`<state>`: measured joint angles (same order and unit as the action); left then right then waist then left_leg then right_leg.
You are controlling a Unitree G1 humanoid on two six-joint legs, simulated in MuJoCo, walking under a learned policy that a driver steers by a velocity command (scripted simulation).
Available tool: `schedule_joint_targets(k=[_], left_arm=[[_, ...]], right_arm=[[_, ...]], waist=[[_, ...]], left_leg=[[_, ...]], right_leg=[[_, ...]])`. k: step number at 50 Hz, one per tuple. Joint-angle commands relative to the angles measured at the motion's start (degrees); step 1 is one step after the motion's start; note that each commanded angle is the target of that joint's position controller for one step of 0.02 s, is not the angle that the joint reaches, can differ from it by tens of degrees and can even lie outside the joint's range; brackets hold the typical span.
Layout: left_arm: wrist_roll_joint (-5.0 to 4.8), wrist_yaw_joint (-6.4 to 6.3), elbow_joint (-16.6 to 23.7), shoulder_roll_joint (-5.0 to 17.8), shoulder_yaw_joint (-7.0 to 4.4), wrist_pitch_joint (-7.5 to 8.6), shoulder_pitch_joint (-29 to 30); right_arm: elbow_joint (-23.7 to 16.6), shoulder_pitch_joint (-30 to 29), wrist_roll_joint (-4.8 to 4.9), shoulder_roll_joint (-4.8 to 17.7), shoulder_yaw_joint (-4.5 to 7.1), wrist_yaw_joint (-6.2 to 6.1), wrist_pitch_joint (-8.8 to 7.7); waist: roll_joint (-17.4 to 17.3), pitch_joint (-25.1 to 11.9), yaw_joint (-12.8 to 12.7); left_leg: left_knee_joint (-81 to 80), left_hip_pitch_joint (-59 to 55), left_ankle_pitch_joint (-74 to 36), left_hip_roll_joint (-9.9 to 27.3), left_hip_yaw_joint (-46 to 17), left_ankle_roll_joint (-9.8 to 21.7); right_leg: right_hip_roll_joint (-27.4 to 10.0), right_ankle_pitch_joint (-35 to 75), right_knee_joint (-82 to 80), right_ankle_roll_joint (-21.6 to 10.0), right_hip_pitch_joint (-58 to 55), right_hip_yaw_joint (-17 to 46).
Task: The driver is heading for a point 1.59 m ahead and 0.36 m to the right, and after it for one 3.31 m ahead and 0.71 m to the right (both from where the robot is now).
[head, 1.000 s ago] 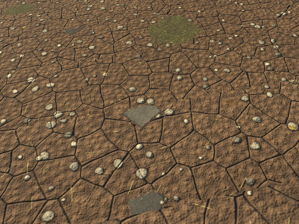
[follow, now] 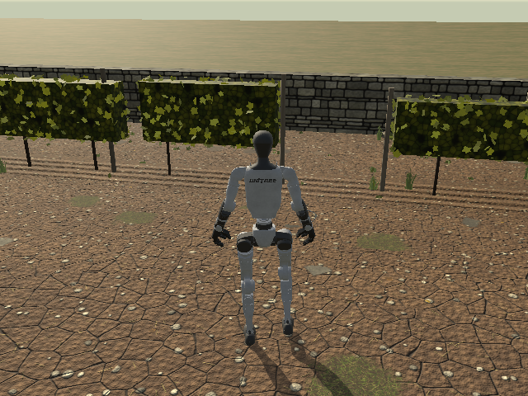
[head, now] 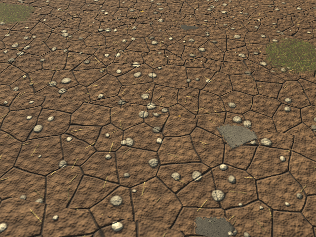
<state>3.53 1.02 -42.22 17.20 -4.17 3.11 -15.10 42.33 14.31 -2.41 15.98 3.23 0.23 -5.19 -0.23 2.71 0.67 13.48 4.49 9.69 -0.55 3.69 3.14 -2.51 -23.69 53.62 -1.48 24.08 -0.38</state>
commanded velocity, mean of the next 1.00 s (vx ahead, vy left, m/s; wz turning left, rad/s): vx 0.43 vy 0.00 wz -0.30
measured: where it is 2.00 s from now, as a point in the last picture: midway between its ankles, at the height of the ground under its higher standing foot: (207, 148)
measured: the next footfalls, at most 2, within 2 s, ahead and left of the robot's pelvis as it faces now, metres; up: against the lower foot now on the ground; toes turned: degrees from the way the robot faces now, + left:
right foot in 0.44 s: +0.31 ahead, -0.23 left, +0.00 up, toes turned -15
left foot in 1.06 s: +0.74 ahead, -0.16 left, -0.17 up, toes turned -13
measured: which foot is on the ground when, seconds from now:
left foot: down 0.00-0.48, up 0.50-1.00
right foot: up 0.00-0.42, down 0.44-1.00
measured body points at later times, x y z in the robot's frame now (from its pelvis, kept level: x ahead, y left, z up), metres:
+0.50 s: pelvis +0.20 -0.10 -0.04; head +0.22 -0.11 +0.41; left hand +0.43 +0.09 -0.14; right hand +0.08 -0.32 -0.18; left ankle -0.01 +0.09 -0.72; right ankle +0.27 -0.22 -0.75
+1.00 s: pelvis +0.51 -0.19 -0.12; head +0.52 -0.19 +0.33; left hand +0.49 +0.04 -0.26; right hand +0.60 -0.45 -0.22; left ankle +0.72 -0.15 -0.83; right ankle +0.27 -0.22 -0.75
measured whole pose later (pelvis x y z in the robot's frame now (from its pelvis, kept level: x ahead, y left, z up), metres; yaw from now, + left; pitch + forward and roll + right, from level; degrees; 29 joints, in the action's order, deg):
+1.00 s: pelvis +0.51 -0.19 -0.12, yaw -21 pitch +1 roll -4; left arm 3.9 1.4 -53.7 11.4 2.8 6.9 -33.4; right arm 44.4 8.4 -6.1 14.0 -3.0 3.4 -2.4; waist -2.9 -1.3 -7.0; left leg 29.8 33.2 -21.9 5.6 1.5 1.8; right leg 9.2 -50.8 55.6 -4.6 5.6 2.7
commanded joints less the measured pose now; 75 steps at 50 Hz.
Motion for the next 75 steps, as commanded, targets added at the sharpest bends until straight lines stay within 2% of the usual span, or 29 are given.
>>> schedule_joint_targets(k=[1, 12, 20, 23, 24, 25, 26, 27, 30, 33, 36, 40, 41, 44, 49, 51, 52, 53, 54, 55, 57, 59, 60, 63, 65, 70, 72, 74, 75], left_arm=[[-0.83, 1.41, 1.7, 4.0, -1.11, 1.11, -0.3], [0.35, 4.15, 0.9, -1.6, 2.62, -0.39, 6.9], [-0.67, 3.54, 1.9, -0.4, 1.68, 0.85, 12.2], [-2.5, 2.06, -2.3, 5.6, -1.46, 2.95, -3.2], [-2.11, 0.6, -4.5, 6.4, -1.94, 2.43, -16.6], [-0.2, 0.79, -7.9, 5.6, -1.1, 2.21, -27.3], [0.77, 1.16, -9.5, 7.4, -1.97, 4.11, -26.3], [-0.69, 1.48, -8.6, 8.6, -2.4, 4.91, -19.5], [-1.83, 2.88, -6.1, -0.1, 2.02, 5.76, -5.3], [-1.53, 2.95, -2.4, 0.9, 2.4, 6.29, 2.5], [2.01, 3.03, -4.7, 4.1, 1.4, 5.46, -3.7], [1.08, -1.98, -11.9, -2.7, 3.11, 5.63, -28.0], [-0.16, -2.34, -11.1, -4.4, 3.93, 5.15, -26.9], [2.04, 1.66, -8.0, -0.8, 5.06, 3.74, -16.3], [0.0, -0.5, -10.4, 2.2, 5.53, 4.41, -21.5], [-0.6, 0.29, -10.9, 3.4, 5.4, 3.48, -21.5], [-0.66, 1.77, -10.3, 5.3, 4.97, 2.86, -19.4], [2.64, 4.68, -9.7, 6.1, 5.37, 2.28, -17.5], [3.97, 6.63, -10.9, -5.3, 7.77, 2.13, -28.9], [2.43, 7.51, -6.4, 1.7, 6.81, 2.3, -21.5], [-0.68, 4.68, 1.4, 3.4, 6.07, 3.38, -2.0], [2.62, 1.24, -1.7, 2.0, 6.38, 2.6, -6.6], [3.22, 1.21, -2.1, 1.9, 6.16, 1.6, -4.5], [-0.03, 2.41, -0.4, -3.0, 8.17, -0.37, -0.1], [-0.1, 2.18, 0.8, -0.1, 8.01, 0.45, 5.5], [0.05, 0.16, 2.8, 3.4, 6.42, 2.37, 15.8], [-1.17, -0.34, 0.1, 9.1, 3.44, 4.21, 3.8], [-1.65, -0.87, -4.0, 8.9, 3.16, 3.85, -16.0], [-1.3, -1.33, -4.3, 7.2, 2.82, 3.98, -13.0]], right_arm=[[-2.7, 1.5, -1.71, 3.7, -0.34, -0.45, -0.41], [6.0, 12.1, -2.48, 3.3, -1.79, 1.31, -0.81], [10.4, 14.2, -2.81, 5.8, -1.02, 0.29, -0.24], [10.8, 14.5, -5.75, 6.1, -1.48, 0.48, -0.75], [9.1, 19.8, -8.1, -0.5, -4.05, 1.77, -1.3], [9.6, 15.2, -6.68, 2.2, -3.58, 3.77, -1.49], [5.7, 3.6, -2.58, 1.3, -3.36, 3.84, -1.9], [4.1, -2.4, -1.21, 3.9, -2.82, 2.89, -2.66], [2.6, 1.6, -3.27, -0.7, -4.32, -0.12, -1.1], [1.0, 1.8, -2.75, 3.1, -3.49, -0.57, 1.05], [1.4, 3.7, -4.92, -2.6, -5.97, 2.33, 2.2], [-2.1, -11.4, -3.99, 1.4, -5.2, 2.85, 0.03], [-1.2, -13.3, -4.01, 1.5, -5.27, 2.59, -0.32], [-2.3, -10.9, -4.93, -0.1, -5.45, 3.28, 1.52], [-2.8, -15.6, -3.03, 3.7, -4.6, 2.86, 2.23], [3.3, -2.8, -2.56, 5.4, -3.28, 2.0, 1.86], [8.8, 11.3, -1.51, 8.2, -1.37, 1.01, 1.0], [14.2, 30.7, -1.57, 10.6, 1.03, 0.45, 0.64], [11.8, 33.2, -2.08, 12.9, 1.59, 2.31, 0.66], [11.8, 31.7, -3.42, 12.9, 1.63, 4.04, 1.49], [9.7, 18.4, -1.97, 10.1, 0.61, 4.22, 0.52], [3.9, 0.4, -3.13, -1.9, -4.25, 4.24, -0.97], [2.1, -4.5, -2.03, -2.3, -4.75, 4.0, -1.69], [4.4, 2.6, -0.89, 7.3, -1.72, 4.16, -2.83], [4.9, 6.2, -1.42, 10.9, 0.29, 5.89, -2.87], [6.1, 10.3, -1.84, 6.7, 0.63, 5.56, -0.83], [3.3, 4.7, -2.75, 6.5, 0.81, 5.33, -1.36], [2.2, 11.4, -2.37, -3.1, -1.78, 5.33, -2.78], [2.7, 3.5, -1.86, 1.0, -0.59, 4.64, -1.91]], waist=[[-6.2, 2.1, -0.3], [-4.3, 3.3, 3.5], [-6.4, 4.9, 0.8], [-3.0, -5.7, -6.7], [9.9, -20.8, -8.2], [6.8, -25.2, -12.3], [4.1, -10.5, -13.6], [3.6, -1.8, -12.4], [2.7, -0.6, -1.3], [1.4, -0.4, 2.3], [3.1, -0.3, 0.9], [0.8, 1.0, -12.7], [-1.8, 0.2, -13.1], [3.6, 2.4, -5.8], [1.4, 6.6, -9.2], [-0.6, 5.2, -5.5], [-5.8, 1.2, 0.3], [-9.1, -3.4, 9.2], [-14.9, -25.4, 3.4], [-5.6, -27.5, 8.4], [4.9, -7.7, 7.1], [4.9, 4.5, -4.1], [-0.3, 7.5, -4.5], [-1.3, 0.5, -2.8], [-0.4, 0.2, 0.6], [-0.7, -1.8, 2.2], [1.7, -7.6, -4.9], [15.7, -27.5, -8.6], [6.1, -10.3, -9.7]], left_leg=[[-12.8, -5.3, 7.0, 17.4, -10.8, 7.9], [-11.0, -12.7, -11.0, 18.7, 3.0, 11.2], [-4.5, -16.9, -25.0, 20.3, 8.7, 7.2], [21.0, -0.2, -39.0, 14.2, 15.1, 2.2], [41.3, 24.0, -14.0, 8.0, 13.0, -2.8], [57.7, 32.7, 21.8, -0.4, 3.7, -3.5], [64.2, 44.0, 19.8, -0.4, -5.7, -1.0], [65.3, 45.3, 16.5, 3.4, -8.1, -0.6], [59.7, 28.9, 9.3, 7.8, -10.8, -0.2], [47.5, 23.2, 8.0, 7.1, -8.4, -1.9], [47.5, 12.8, -9.5, 5.3, -3.2, -2.7], [31.5, 68.0, -21.5, 10.6, -13.6, -4.3], [20.8, 60.5, -31.9, 10.3, -10.8, -3.6], [28.0, 24.2, -43.7, 6.0, -2.8, -0.5], [12.1, 29.6, -30.1, 7.2, -2.8, -1.1], [6.4, 15.7, -29.4, 6.4, -1.1, -1.6], [0.6, 0.1, -34.4, 2.1, 4.5, -0.7], [7.4, -26.5, -36.7, 4.3, 1.9, 5.1], [29.5, -54.4, -65.0, 17.1, -14.1, 22.2], [26.6, -60.1, -54.9, 21.1, -29.3, 26.5], [10.9, -29.4, -9.2, 23.1, -35.2, 21.2], [-2.4, 14.5, -1.0, 19.1, -28.6, 19.0], [-4.8, 27.7, -0.7, 14.3, -21.9, 18.4], [-2.2, 32.8, -6.1, 7.8, -16.7, 15.9], [0.9, 24.5, -11.5, 8.9, -19.1, 16.7], [9.5, 6.6, -14.5, 9.3, -24.2, 12.4], [22.1, 17.0, -22.9, 3.5, -20.3, 5.8], [51.6, 42.6, 25.2, -7.7, -10.4, -1.2], [57.9, 48.8, 19.9, -1.9, -10.8, -0.3]], right_leg=[[-0.1, 10.6, 4.7, -1.9, 12.7, 5.5], [-2.4, 24.9, -13.5, -0.7, 21.2, 2.0], [1.9, 15.0, -20.6, -5.1, 12.8, -2.0], [8.8, 22.0, -16.2, -10.4, -20.8, -3.9], [0.3, 13.5, -16.9, -20.0, -51.8, 16.7], [-7.7, 5.6, -29.5, -22.9, -58.5, 36.7], [-7.4, 4.8, -33.1, -17.5, -50.7, 34.3], [-7.9, 5.4, -35.3, -15.8, -36.9, 30.7], [-6.9, 9.6, -37.7, -16.4, -7.9, 26.2], [-3.9, 10.4, -42.4, -15.4, 3.5, 20.9], [1.6, 15.0, -34.4, -12.5, 13.7, 11.3], [-8.0, 8.6, -18.1, -15.2, -35.5, 25.8], [-4.1, 4.2, -15.2, -13.9, -27.9, 21.6], [0.7, -3.2, -20.0, -14.5, 11.9, 17.1], [-1.9, 7.0, -9.7, -9.2, -11.6, 17.6], [-1.1, 18.6, 2.5, -6.2, -14.1, 14.0], [3.9, 29.2, 14.0, -3.4, -12.4, 7.3], [5.4, 28.7, 36.6, 0.0, 5.2, 6.0], [9.2, -19.1, 59.9, 4.7, 22.2, 5.3], [10.7, -21.8, 68.0, 7.2, 38.0, 5.5], [3.8, -10.1, 57.8, 3.9, 49.9, 6.5], [-7.0, 10.6, 22.7, -0.9, 26.5, 12.4], [-8.3, 16.2, 6.6, -0.9, 16.4, 9.4], [-3.2, 17.3, -7.0, 1.4, -2.1, 0.6], [-0.9, 25.2, -15.5, 1.9, -1.1, 1.3], [1.1, 23.9, -24.0, -0.2, 0.9, 1.1], [-1.4, 30.1, -20.7, -8.0, -21.9, 3.6], [-24.9, 24.0, -32.1, -25.7, -56.5, 39.3], [-21.1, 5.8, -36.8, -17.6, -42.1, 34.7]])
